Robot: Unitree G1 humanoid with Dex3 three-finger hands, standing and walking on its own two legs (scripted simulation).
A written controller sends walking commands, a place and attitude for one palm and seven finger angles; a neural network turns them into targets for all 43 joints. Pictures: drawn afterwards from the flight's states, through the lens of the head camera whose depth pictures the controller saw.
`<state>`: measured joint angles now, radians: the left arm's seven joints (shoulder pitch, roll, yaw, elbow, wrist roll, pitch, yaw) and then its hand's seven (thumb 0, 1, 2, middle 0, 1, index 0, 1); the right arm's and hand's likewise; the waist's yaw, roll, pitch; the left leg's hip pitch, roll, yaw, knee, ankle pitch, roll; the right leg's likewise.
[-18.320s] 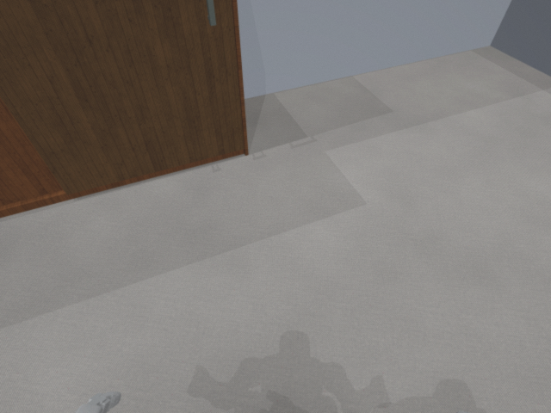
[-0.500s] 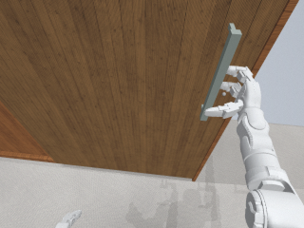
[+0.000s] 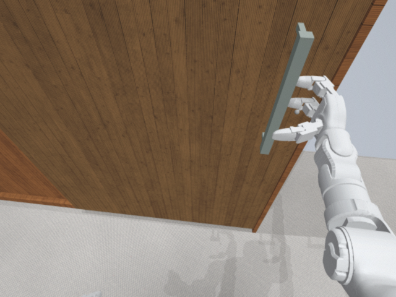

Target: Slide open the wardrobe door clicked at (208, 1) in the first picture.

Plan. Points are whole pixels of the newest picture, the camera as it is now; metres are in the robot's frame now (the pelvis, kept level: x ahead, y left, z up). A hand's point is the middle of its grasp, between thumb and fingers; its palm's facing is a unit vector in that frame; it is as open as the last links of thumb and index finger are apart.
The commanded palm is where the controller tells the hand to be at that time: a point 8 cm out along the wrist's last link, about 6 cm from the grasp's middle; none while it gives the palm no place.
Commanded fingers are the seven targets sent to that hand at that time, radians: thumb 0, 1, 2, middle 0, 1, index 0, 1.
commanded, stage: slide the fingers in behind the handle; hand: right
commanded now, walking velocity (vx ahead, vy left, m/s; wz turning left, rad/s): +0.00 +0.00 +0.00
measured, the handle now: (279, 100) +0.51 -0.10 +0.13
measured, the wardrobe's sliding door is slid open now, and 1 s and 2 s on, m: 0.00 0.00 0.00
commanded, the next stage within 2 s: move the hooked fingers beside the handle in 0.50 s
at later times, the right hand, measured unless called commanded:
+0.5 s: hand (281, 115) +0.46 -0.10 +0.13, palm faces -0.01 +1.00 +0.03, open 13.9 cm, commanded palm +0.43 -0.15 +0.14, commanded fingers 0.00 0.50 -0.30 0.30 1.20 0.30 1.20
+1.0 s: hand (286, 115) +0.46 -0.11 +0.13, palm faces +0.03 +1.00 +0.00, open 14.0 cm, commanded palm +0.42 -0.17 +0.14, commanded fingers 0.00 0.50 -0.30 0.30 1.20 0.30 1.20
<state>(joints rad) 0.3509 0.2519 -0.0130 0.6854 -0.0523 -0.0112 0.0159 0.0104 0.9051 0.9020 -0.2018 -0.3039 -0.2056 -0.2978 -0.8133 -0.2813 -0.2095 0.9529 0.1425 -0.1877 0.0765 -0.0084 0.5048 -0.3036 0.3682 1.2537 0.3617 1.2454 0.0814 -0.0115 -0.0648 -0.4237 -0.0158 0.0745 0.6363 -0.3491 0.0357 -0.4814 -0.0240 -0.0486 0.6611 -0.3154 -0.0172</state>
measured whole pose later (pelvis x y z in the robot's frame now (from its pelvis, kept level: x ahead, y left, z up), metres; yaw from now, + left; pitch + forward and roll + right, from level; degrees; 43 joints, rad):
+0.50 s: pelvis -0.01 -0.01 +0.00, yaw +1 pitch +8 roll +1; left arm 0.36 0.25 -0.01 0.69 -0.04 -0.04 0.00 0.01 0.90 0.90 -0.20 -0.30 -0.21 -0.30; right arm -0.82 -0.21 -0.17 0.96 0.13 -0.21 -0.01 -0.01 0.51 -0.30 0.31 1.23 0.32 1.22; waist 0.09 -0.01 -0.07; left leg -0.46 -0.01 0.06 0.67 -0.35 0.03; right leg -0.51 -0.02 -0.06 0.69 -0.32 -0.03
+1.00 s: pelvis +0.00 +0.01 +0.00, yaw +1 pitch +7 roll +0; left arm 0.34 0.25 -0.01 0.64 -0.05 -0.01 0.00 0.01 0.91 0.90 -0.20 -0.30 -0.21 -0.30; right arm -0.71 -0.25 -0.22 0.84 0.13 -0.16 0.02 -0.01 0.50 -0.30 0.31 1.21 0.31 1.20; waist 0.08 -0.01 -0.07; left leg -0.40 -0.03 0.06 0.63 -0.35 0.05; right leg -0.44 -0.04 -0.06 0.64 -0.32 0.00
